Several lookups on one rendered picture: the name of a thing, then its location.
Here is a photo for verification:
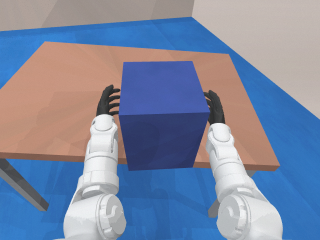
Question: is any left robot hand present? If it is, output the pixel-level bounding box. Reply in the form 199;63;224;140
96;84;121;117

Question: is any carton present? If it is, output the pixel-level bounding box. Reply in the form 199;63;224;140
118;61;210;171

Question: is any table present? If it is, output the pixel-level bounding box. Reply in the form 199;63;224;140
0;41;280;218

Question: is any robot left upper arm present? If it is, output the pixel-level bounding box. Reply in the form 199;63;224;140
53;193;127;240

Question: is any robot right forearm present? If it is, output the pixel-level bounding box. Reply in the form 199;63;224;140
205;123;283;230

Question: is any right robot hand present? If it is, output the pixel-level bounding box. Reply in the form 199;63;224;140
203;90;226;125

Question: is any robot right upper arm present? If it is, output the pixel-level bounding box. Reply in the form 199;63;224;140
216;193;283;240

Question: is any robot left forearm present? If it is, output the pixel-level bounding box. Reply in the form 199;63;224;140
63;114;119;235

